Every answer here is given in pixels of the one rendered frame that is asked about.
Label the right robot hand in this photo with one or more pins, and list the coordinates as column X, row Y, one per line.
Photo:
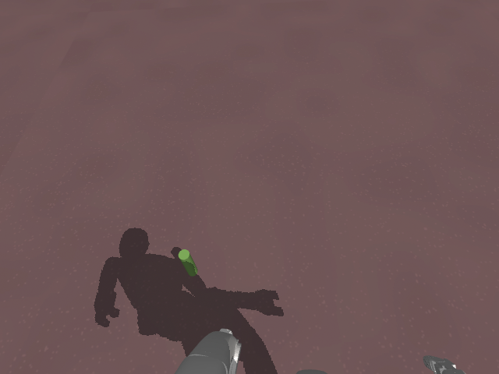
column 440, row 366

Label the can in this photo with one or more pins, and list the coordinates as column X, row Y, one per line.
column 187, row 262

